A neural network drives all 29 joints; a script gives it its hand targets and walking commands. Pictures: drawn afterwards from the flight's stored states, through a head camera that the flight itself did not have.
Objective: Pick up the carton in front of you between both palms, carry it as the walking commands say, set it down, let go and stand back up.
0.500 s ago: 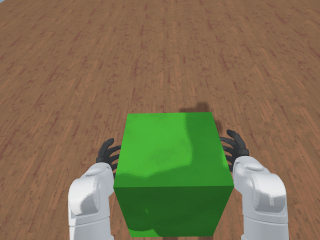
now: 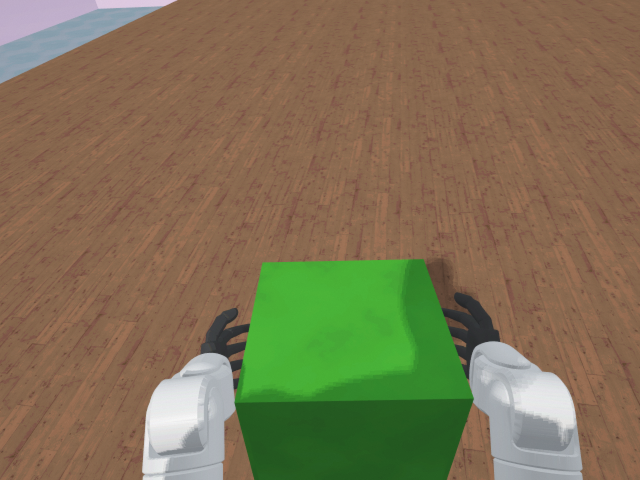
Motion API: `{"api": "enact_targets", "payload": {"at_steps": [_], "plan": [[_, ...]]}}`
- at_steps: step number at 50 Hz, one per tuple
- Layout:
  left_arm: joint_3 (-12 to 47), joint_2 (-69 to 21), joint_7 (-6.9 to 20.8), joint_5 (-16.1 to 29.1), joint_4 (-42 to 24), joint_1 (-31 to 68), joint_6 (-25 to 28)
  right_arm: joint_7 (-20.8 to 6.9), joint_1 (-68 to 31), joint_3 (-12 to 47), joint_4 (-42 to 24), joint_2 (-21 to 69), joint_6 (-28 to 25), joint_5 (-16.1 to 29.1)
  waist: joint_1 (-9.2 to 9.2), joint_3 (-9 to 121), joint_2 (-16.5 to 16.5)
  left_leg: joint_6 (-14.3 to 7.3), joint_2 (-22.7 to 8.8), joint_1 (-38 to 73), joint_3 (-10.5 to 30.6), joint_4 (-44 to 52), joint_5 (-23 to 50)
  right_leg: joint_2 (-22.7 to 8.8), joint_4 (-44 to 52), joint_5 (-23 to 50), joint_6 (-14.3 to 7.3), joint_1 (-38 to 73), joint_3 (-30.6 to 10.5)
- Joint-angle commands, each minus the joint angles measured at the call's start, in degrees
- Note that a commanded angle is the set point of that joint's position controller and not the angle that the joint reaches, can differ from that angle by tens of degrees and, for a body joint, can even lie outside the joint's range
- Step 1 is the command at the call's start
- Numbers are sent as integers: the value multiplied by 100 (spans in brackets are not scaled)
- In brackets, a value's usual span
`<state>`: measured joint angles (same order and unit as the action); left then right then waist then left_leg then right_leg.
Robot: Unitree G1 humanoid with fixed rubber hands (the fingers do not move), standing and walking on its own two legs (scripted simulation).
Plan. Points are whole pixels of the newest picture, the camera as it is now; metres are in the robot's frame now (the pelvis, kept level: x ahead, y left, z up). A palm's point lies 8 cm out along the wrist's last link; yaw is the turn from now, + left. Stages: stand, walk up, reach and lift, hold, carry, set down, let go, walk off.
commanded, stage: carry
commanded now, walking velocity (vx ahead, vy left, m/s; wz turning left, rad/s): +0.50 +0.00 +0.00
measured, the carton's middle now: (345, 386) +0.27 +0.01 +0.01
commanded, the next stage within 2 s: none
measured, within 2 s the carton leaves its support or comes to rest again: neither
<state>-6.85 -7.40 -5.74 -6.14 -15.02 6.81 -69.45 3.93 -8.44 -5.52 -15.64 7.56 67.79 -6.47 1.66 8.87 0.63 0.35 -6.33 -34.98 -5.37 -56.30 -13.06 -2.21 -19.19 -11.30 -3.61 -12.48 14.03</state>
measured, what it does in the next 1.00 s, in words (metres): walks ahead: left foot, then right foot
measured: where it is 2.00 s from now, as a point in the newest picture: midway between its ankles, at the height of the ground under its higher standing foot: (348, 261)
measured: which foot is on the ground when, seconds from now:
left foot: up 0.00-0.24, down 0.26-0.78, up 0.80-1.00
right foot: down 0.00-0.28, up 0.30-0.72, down 0.74-1.00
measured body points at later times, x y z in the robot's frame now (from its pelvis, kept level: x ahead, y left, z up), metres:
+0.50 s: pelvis +0.33 +0.04 +0.00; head +0.32 +0.06 +0.45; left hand +0.60 +0.18 +0.05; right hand +0.59 -0.13 +0.07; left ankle +0.33 +0.11 -0.75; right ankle +0.34 -0.11 -0.68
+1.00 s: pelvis +0.64 -0.02 +0.00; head +0.65 -0.03 +0.45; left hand +0.91 +0.14 +0.07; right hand +0.93 -0.17 +0.08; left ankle +0.68 +0.13 -0.68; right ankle +0.63 -0.10 -0.75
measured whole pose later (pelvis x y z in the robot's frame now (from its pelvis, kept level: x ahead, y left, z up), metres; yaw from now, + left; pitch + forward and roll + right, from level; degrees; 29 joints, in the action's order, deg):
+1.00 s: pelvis +0.64 -0.02 +0.00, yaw +0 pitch +4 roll +1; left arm -6.4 -7.5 -6.1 -5.7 -19.3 7.8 -70.0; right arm 3.9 -9.0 -5.7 -20.4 7.6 68.3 -6.0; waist 1.1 4.6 0.5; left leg 0.3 -6.5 -33.7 -5.4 -53.4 -13.3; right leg -2.8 -18.0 -10.9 -2.9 -11.6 13.8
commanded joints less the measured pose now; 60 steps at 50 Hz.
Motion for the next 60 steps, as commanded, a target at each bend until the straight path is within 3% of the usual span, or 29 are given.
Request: {"api": "enact_targets", "payload": {"at_steps": [1, 9, 11, 12, 13, 14, 15, 16, 18, 19, 21, 23, 26, 32, 35, 37, 38, 39, 40, 41, 42, 43, 45, 48, 51, 57, 59, 60], "plan": [[4216, -5042, 1670, 2632, -1036, 3356, 127, -1189, -2232, 4018, -193, 5416, 3, 1962, -106, 913, -712, 55, -108, -482, -48, 967, 501, -1431, 1030, 918, -370, 1402, -1176], [3996, -4559, 1565, 2315, -783, 2943, -113, -1247, -2185, 3915, -170, 4929, 289, 2035, -43, 199, -915, -177, 247, 77, -688, 2560, 1104, -1209, 495, 2674, -165, 1766, -480], [4007, -4558, 1554, 2304, -747, 3012, -136, -1283, -2204, 3868, -84, 4919, 317, 2064, -109, 410, -979, -246, 542, 1096, -1030, 2870, 1099, -1115, -316, 3760, 12, 1642, -183], [4030, -4561, 1552, 2300, -755, 3053, -144, -1300, -2153, 3825, -2, 4923, 314, 2064, -203, 722, -816, -244, 816, 2105, -1279, 3084, 937, -869, -1151, 3877, 168, 1321, 86], [4043, -4549, 1549, 2285, -734, 3098, -138, -1326, -2145, 3793, 38, 4928, 308, 2052, -313, 1110, -509, -294, 355, 3480, -668, 3072, 726, -722, -2151, 2699, 328, 364, -42], [4108, -4707, 1541, 2351, -800, 3272, -179, -1351, -2198, 3700, 159, 4888, 276, 1978, -354, 1785, 816, -1094, -1320, 5004, 1940, 3321, 83, -247, -4024, 974, 624, -1278, -240], [4127, -4760, 1564, 2392, -827, 3371, -163, -1363, -2052, 3730, 289, 5076, 225, 2048, -351, 1794, 1738, -1548, -1785, 5269, 3437, 4203, 506, 385, -5096, -1568, 611, -2468, -672], [4183, -4998, 1573, 2423, -775, 3473, -104, -1383, -2155, 3780, 100, 5229, 180, 2149, -321, 1664, 1359, -1532, -1803, 5077, 2917, 4146, 913, 42, -5715, -1692, 441, -2797, -1184], [4209, -5291, 1586, 2470, -853, 3540, 49, -1414, -2376, 3909, -82, 5657, 63, 2271, -296, 1487, 374, -1133, -1526, 4202, 1913, 4056, 1331, -426, -5419, -1206, 242, -2671, -1422], [4244, -5398, 1573, 2443, -853, 3496, 115, -1429, -2443, 3976, -152, 5781, 5, 2311, -252, 1431, 287, -921, -1401, 3806, 1554, 4190, 1002, -565, -4992, -881, 235, -2453, -1464], [4311, -5445, 1523, 2321, -838, 3257, 238, -1470, -2337, 4053, -186, 5832, -81, 2357, -224, 1385, 452, -774, -1239, 3427, 1010, 4441, 599, -546, -4415, -541, 280, -2171, -1227], [4352, -5499, 1479, 2242, -789, 3019, 319, -1504, -2161, 4073, -181, 5701, -122, 2341, -236, 1224, 591, -812, -1137, 3339, 656, 4678, 443, -530, -3696, -308, 392, -2205, -1024], [4373, -5363, 1431, 2205, -879, 2862, 351, -1528, -2012, 4088, -299, 5479, -135, 2347, -239, 909, 648, -834, -968, 3508, 273, 4758, 851, -472, -2539, 199, 501, -2359, -755], [4342, -4787, 1412, 2324, -1222, 2943, 97, -1410, -1916, 3920, -517, 4903, 56, 2193, -283, 369, 790, -651, -803, 3703, -239, 4513, 1599, -236, -1217, 938, 381, -1972, -286], [4197, -4527, 1446, 2344, -1129, 2942, -90, -1354, -1966, 3827, -411, 4685, 212, 2092, -259, 234, 824, -509, -811, 3687, -361, 3951, 1971, -123, -814, 766, 260, -1353, -86], [4063, -4430, 1466, 2329, -943, 2866, -172, -1329, -2046, 3801, -356, 4587, 309, 2078, -115, 697, 414, -248, -427, 2973, -843, 2368, 2399, 141, -609, 212, 222, 447, 162], [3977, -4346, 1472, 2291, -850, 2833, -195, -1321, -2151, 3803, -383, 4521, 357, 2089, 8, 1012, -375, -5, -174, 1939, -863, 986, 1364, -855, -214, -434, 52, 1480, -1305], [3893, -4356, 1494, 2241, -693, 2925, -160, -1303, -2403, 3904, -532, 4581, 417, 2142, 38, 1500, -1918, 229, 520, 223, -630, -713, -331, -2215, 347, -713, -761, 2811, -3782], [3945, -4560, 1500, 2297, -660, 2880, -141, -1316, -2481, 3939, -487, 4647, 413, 2149, -2, 1401, -1886, 97, 531, -436, 56, -1509, -1479, -2314, 636, 288, -917, 2725, -4178], [3997, -4772, 1513, 2343, -756, 3027, -105, -1333, -2577, 3988, -443, 4889, 370, 2194, -50, 1411, -1401, -52, 240, -564, 344, -1870, -1434, -2170, 446, 1005, -868, 2544, -3540], [4065, -4992, 1527, 2395, -849, 3187, -51, -1347, -2626, 4008, -446, 5057, 304, 2216, -54, 1421, -742, -135, 20, -575, 447, -1834, -1151, -2074, 319, 1323, -744, 2289, -3045], [4118, -5143, 1534, 2442, -965, 3349, 3, -1357, -2618, 4037, -423, 5246, 240, 2247, -83, 1297, -366, -149, -154, -410, 525, -1444, -791, -1931, 400, 1340, -544, 1853, -2607], [4203, -5287, 1554, 2522, -1145, 3497, 75, -1343, -2552, 4065, -440, 5467, 133, 2241, -111, 1292, -524, -115, -168, -44, 381, -756, -348, -1728, 686, 833, -317, 1433, -1936], [4221, -5202, 1597, 2578, -1274, 3323, 108, -1262, -2321, 4082, -520, 5498, 48, 2124, -106, 1106, -758, -4, -137, -122, 118, 205, 21, -1598, 1003, 504, -373, 1383, -1423], [4188, -4990, 1602, 2554, -1336, 3150, 62, -1200, -2182, 4067, -616, 5345, 76, 2064, -91, 831, -773, 64, -44, -118, -168, 1414, 472, -1362, 976, 1046, -372, 1502, -976], [4057, -4716, 1571, 2287, -932, 2729, -53, -1276, -2023, 3999, -406, 5048, 232, 2070, -44, 339, -985, -83, 197, 457, -662, 2737, 1075, -1249, 665, 1776, -151, 1628, -529], [4072, -4716, 1567, 2254, -838, 2792, -60, -1325, -2021, 3954, -270, 5032, 246, 2084, -110, 370, -926, -144, 347, 1231, -947, 3033, 932, -1174, 6, 2151, 0, 1464, -296], [4095, -4710, 1566, 2241, -815, 2826, -59, -1345, -1950, 3902, -166, 5017, 240, 2084, -193, 602, -714, -155, 598, 2117, -1204, 3151, 610, -950, -810, 2408, 132, 1144, -33]]}}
